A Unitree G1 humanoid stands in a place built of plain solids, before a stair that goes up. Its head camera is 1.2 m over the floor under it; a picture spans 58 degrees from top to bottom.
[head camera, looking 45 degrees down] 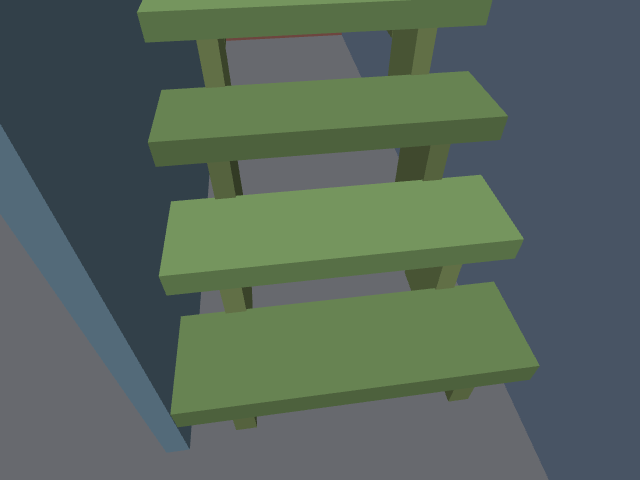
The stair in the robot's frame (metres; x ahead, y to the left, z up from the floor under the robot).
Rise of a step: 0.21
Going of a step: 0.24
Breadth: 0.90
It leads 8 degrees to the left of straight ahead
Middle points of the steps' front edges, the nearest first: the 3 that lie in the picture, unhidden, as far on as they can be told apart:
0.48 -0.10 0.21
0.71 -0.07 0.43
0.95 -0.04 0.64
